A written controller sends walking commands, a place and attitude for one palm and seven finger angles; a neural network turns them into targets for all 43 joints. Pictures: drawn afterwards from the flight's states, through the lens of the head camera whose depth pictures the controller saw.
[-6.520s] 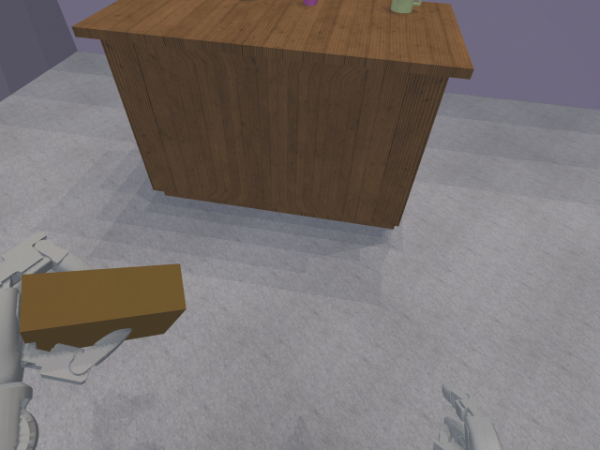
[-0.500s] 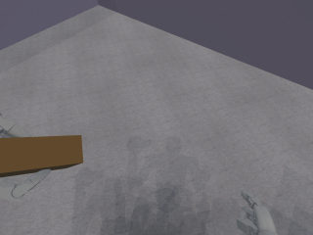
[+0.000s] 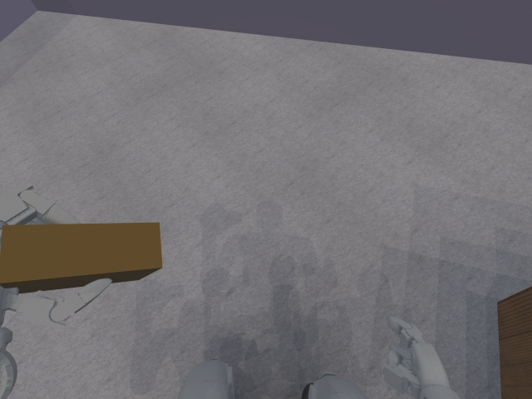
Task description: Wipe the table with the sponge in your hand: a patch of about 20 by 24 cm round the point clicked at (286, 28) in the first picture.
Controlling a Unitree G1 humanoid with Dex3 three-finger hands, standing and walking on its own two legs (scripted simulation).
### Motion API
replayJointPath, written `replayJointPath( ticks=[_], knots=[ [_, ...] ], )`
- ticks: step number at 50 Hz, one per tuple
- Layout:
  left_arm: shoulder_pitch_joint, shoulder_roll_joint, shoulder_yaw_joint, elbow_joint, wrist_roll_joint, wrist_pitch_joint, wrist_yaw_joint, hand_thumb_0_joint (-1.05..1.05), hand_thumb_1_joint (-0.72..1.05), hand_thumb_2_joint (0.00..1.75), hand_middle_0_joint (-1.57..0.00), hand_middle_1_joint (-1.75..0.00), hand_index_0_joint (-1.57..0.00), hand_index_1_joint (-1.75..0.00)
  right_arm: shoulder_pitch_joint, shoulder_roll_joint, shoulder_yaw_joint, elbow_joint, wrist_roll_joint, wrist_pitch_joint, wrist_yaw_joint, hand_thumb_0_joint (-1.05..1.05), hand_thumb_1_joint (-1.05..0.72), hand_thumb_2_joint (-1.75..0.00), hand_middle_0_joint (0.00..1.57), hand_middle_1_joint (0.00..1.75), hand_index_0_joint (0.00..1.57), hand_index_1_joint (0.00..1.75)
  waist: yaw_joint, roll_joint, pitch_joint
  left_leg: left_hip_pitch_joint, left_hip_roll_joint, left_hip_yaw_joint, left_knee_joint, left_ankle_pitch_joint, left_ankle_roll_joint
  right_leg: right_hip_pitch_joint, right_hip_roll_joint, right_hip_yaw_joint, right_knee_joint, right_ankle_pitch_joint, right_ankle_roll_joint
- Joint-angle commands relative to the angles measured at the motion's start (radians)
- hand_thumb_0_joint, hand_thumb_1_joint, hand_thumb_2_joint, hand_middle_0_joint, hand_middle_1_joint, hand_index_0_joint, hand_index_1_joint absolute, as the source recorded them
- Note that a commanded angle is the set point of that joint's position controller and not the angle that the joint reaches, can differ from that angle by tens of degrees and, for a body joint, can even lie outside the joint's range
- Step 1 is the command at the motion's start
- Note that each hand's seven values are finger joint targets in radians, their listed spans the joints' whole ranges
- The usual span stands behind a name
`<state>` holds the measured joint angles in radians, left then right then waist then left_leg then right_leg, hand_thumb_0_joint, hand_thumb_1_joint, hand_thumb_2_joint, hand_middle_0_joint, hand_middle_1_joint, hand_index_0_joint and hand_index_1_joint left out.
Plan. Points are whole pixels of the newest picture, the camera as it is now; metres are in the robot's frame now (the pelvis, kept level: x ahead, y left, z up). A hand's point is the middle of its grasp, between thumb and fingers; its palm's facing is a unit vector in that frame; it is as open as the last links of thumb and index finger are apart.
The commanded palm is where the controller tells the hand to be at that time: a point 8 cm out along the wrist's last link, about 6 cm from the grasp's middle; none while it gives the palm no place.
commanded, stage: turn to face it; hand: left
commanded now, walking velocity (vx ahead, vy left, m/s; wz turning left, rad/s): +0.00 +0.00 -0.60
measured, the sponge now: (108, 256) +0.25 +0.18 +0.14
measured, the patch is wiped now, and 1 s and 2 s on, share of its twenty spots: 0.00 0.00 0.00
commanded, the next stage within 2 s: none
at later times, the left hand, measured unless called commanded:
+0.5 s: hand (124, 311) +0.18 +0.11 +0.20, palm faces +0.20 -0.88 -0.43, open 9.1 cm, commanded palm +0.15 +0.17 +0.19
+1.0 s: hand (386, 398) +0.13 -0.09 +0.18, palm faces -0.18 -0.82 -0.55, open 9.1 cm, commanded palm +0.10 +0.01 +0.19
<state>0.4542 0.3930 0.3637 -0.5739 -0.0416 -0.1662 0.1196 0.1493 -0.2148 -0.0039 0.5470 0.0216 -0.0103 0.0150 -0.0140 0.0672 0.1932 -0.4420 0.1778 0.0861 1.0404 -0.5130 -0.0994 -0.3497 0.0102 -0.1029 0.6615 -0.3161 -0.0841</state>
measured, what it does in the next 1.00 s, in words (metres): walks backwards, turning right: left foot, then right foot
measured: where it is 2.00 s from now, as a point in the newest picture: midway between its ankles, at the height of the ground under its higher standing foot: outside the picture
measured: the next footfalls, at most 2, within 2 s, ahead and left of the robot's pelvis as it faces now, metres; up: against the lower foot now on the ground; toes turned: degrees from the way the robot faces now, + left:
left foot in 0.56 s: -0.05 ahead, +0.08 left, +0.00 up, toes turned -13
right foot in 0.82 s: -0.13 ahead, -0.27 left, +0.00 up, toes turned -30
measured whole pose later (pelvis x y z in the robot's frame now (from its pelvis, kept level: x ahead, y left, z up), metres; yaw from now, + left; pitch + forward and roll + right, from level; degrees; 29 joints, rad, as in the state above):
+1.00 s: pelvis -0.19 -0.13 +0.00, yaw -34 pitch +0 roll +2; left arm 0.46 0.43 0.44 -0.62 -0.05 -0.21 0.13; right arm 0.09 -0.25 0.00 0.57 -0.01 0.04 0.04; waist -0.03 0.00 0.21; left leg -0.46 0.06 0.04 1.09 -0.51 -0.09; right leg -0.44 0.06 0.03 0.63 -0.18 -0.06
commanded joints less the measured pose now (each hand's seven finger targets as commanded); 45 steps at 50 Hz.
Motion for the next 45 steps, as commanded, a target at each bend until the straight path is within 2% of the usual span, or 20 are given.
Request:
replayJointPath(
  ticks=[1,4,13,17,20,24,25,26,27,28,29,30,32,34,39,40,41,42,44,45],
  knots=[
    [0.173,0.230,0.274,-0.238,-0.038,-0.077,0.052,0.00,0.10,1.30,-1.20,-1.60,-1.20,-1.60,-0.089,-0.040,-0.023,-0.151,-0.002,-0.012,-0.019,0.00,-0.90,-0.90,0.20,0.30,0.20,0.30,0.032,-0.141,-0.417,-0.254,-0.072,-0.110,0.312,0.055,-0.012,0.465,-0.279,0.369,-0.166,0.856,-0.057],
    [0.175,0.207,0.273,-0.194,-0.041,-0.088,0.061,0.00,0.10,1.30,-1.20,-1.60,-1.20,-1.60,-0.097,-0.058,-0.045,-0.125,-0.007,0.015,-0.021,0.00,-0.90,-0.90,0.20,0.30,0.20,0.30,0.018,-0.113,-0.409,-0.247,-0.086,-0.113,0.319,0.126,-0.018,0.437,-0.248,0.327,-0.203,0.792,-0.032],
    [0.067,0.149,0.157,-0.107,-0.038,-0.087,0.055,0.00,0.10,1.30,-1.20,-1.60,-1.20,-1.60,-0.087,-0.136,-0.076,-0.124,-0.004,0.038,-0.019,0.00,-0.90,-0.90,0.20,0.30,0.20,0.30,0.038,-0.152,-0.331,-0.156,-0.124,-0.132,0.154,0.144,0.009,0.252,-0.201,0.473,-0.385,0.326,0.061],
    [-0.020,0.169,0.133,-0.140,-0.028,-0.092,0.061,0.00,0.10,1.30,-1.20,-1.60,-1.20,-1.60,-0.092,-0.139,-0.067,-0.131,-0.009,0.042,-0.024,0.00,-0.90,-0.90,0.20,0.30,0.20,0.30,0.054,-0.155,-0.311,-0.060,-0.156,-0.113,-0.002,0.116,0.019,0.174,-0.171,0.525,-0.485,0.063,0.126],
    [-0.056,0.174,0.130,-0.129,-0.019,-0.091,0.059,0.00,0.10,1.30,-1.20,-1.60,-1.20,-1.60,-0.083,-0.130,-0.062,-0.129,-0.018,0.053,-0.026,0.00,-0.90,-0.90,0.20,0.30,0.20,0.30,0.054,-0.159,-0.302,0.041,-0.186,-0.072,-0.157,0.083,0.028,0.114,-0.143,0.529,-0.546,-0.077,0.123],
    [-0.085,0.161,0.115,-0.105,-0.004,-0.087,0.039,0.00,0.10,1.30,-1.20,-1.60,-1.20,-1.60,-0.071,-0.117,-0.063,-0.120,-0.011,0.058,-0.014,0.00,-0.90,-0.90,0.20,0.30,0.20,0.30,0.059,-0.205,-0.303,0.273,-0.235,0.025,-0.501,-0.007,0.057,0.035,-0.069,0.493,-0.592,-0.043,0.187],
    [-0.105,0.157,0.103,-0.099,0.002,-0.088,0.029,0.00,0.10,1.30,-1.20,-1.60,-1.20,-1.60,-0.040,-0.108,-0.062,-0.115,-0.012,0.060,-0.010,0.00,-0.90,-0.90,0.20,0.30,0.20,0.30,0.038,-0.208,-0.311,0.369,-0.224,0.043,-0.613,0.000,0.082,-0.011,-0.042,0.464,-0.562,-0.018,0.210],
    [-0.132,0.158,0.090,-0.101,0.003,-0.092,0.017,0.00,0.10,1.30,-1.20,-1.60,-1.20,-1.60,-0.011,-0.112,-0.062,-0.110,-0.015,0.061,-0.010,0.00,-0.90,-0.90,0.20,0.30,0.20,0.30,0.007,-0.151,-0.314,0.497,-0.169,0.022,-0.754,0.052,0.120,-0.096,0.008,0.413,-0.445,-0.014,0.239],
    [-0.145,0.155,0.082,-0.105,0.002,-0.099,0.003,0.00,0.10,1.30,-1.20,-1.60,-1.20,-1.60,-0.051,-0.131,-0.060,-0.135,-0.026,0.061,-0.016,0.00,-0.90,-0.90,0.20,0.30,0.20,0.30,0.013,0.080,-0.298,0.504,0.020,-0.114,-0.855,0.105,0.187,-0.160,0.084,0.328,-0.115,-0.036,0.223],
    [-0.140,0.160,0.110,-0.124,0.015,-0.099,0.001,0.00,0.10,1.30,-1.20,-1.60,-1.20,-1.60,-0.112,-0.118,-0.056,-0.184,-0.050,0.051,-0.017,0.00,-0.90,-0.90,0.20,0.30,0.20,0.30,0.053,0.237,-0.268,0.353,0.289,-0.332,-0.845,0.152,0.282,-0.220,0.080,0.243,0.325,-0.108,0.177],
    [-0.139,0.179,0.133,-0.144,0.026,-0.100,-0.002,0.00,0.10,1.30,-1.20,-1.60,-1.20,-1.60,-0.107,-0.080,-0.050,-0.205,-0.040,0.036,-0.018,0.00,-0.90,-0.90,0.20,0.30,0.20,0.30,0.062,0.163,-0.236,0.237,0.367,-0.331,-0.842,0.262,0.300,-0.206,0.017,0.240,0.535,-0.129,0.146],
    [-0.141,0.221,0.199,-0.182,0.020,-0.107,0.000,0.00,0.10,1.30,-1.20,-1.60,-1.20,-1.60,-0.101,-0.086,-0.068,-0.198,-0.017,0.029,-0.018,0.00,-0.90,-0.90,0.20,0.30,0.20,0.30,0.068,0.129,-0.263,0.257,0.336,-0.212,-0.810,0.380,0.304,-0.236,0.011,0.238,0.636,-0.127,0.144],
    [-0.022,0.165,0.150,-0.159,0.003,-0.089,-0.008,0.00,0.10,1.30,-1.20,-1.60,-1.20,-1.60,-0.081,-0.093,-0.068,-0.195,-0.003,0.021,-0.004,0.00,-0.90,-0.90,0.20,0.30,0.20,0.30,0.060,0.170,-0.211,0.169,0.264,-0.076,-0.723,0.342,0.274,-0.240,-0.032,0.203,0.625,-0.147,0.137],
    [-0.075,0.140,0.113,-0.239,0.004,-0.088,0.006,0.00,0.10,1.30,-1.20,-1.60,-1.20,-1.60,-0.063,-0.101,-0.057,-0.178,0.014,-0.001,-0.004,0.00,-0.90,-0.90,0.20,0.30,0.20,0.30,0.057,0.140,-0.155,0.188,0.225,0.036,-0.692,0.380,0.204,-0.196,-0.063,0.118,0.360,-0.120,0.142],
    [-0.158,0.152,0.093,-0.161,0.023,-0.076,0.026,0.00,0.10,1.30,-1.20,-1.60,-1.20,-1.60,0.031,-0.133,-0.065,-0.149,0.010,-0.075,-0.018,0.00,-0.90,-0.90,0.20,0.30,0.20,0.30,0.031,0.069,-0.223,0.190,0.124,0.101,-0.360,0.484,0.093,0.153,0.021,-0.046,-0.118,0.111,0.155],
    [-0.198,0.176,0.111,-0.160,0.028,-0.080,0.032,0.00,0.10,1.30,-1.20,-1.60,-1.20,-1.60,0.031,-0.123,-0.066,-0.143,0.015,-0.083,-0.016,0.00,-0.90,-0.90,0.20,0.30,0.20,0.30,0.030,-0.068,-0.256,0.162,0.060,0.124,-0.163,0.389,0.059,0.206,-0.071,0.078,-0.213,0.285,0.109],
    [-0.184,0.248,0.178,-0.127,0.029,-0.086,0.044,0.00,0.10,1.30,-1.20,-1.60,-1.20,-1.60,-0.008,-0.093,-0.056,-0.155,0.008,-0.089,-0.023,0.00,-0.90,-0.90,0.20,0.30,0.20,0.30,0.045,-0.339,-0.266,-0.075,-0.076,0.087,0.067,-0.071,0.021,0.308,-0.260,0.433,-0.243,0.729,-0.010],
    [-0.182,0.289,0.240,-0.131,0.018,-0.097,0.057,0.00,0.10,1.30,-1.20,-1.60,-1.20,-1.60,-0.061,-0.085,-0.046,-0.151,-0.004,-0.093,-0.034,0.00,-0.90,-0.90,0.20,0.30,0.20,0.30,0.055,-0.420,-0.301,-0.119,-0.083,-0.037,0.212,-0.170,0.017,0.256,-0.378,0.555,-0.248,0.878,-0.068],
    [-0.063,0.293,0.265,-0.176,-0.001,-0.096,0.049,0.00,0.10,1.30,-1.20,-1.60,-1.20,-1.60,-0.068,-0.097,-0.062,-0.144,-0.004,-0.052,-0.029,0.00,-0.90,-0.90,0.20,0.30,0.20,0.30,0.055,-0.239,-0.352,-0.081,-0.065,-0.130,0.253,-0.071,0.016,0.231,-0.336,0.595,-0.259,0.541,-0.084],
    [0.030,0.263,0.266,-0.202,-0.017,-0.105,0.046,0.00,0.10,1.30,-1.20,-1.60,-1.20,-1.60,-0.081,-0.068,-0.036,-0.145,-0.008,-0.034,-0.021,0.00,-0.90,-0.90,0.20,0.30,0.20,0.30,0.058,-0.141,-0.369,-0.084,-0.071,-0.129,0.225,-0.016,0.018,0.241,-0.288,0.522,-0.224,0.505,-0.093]
  ],
)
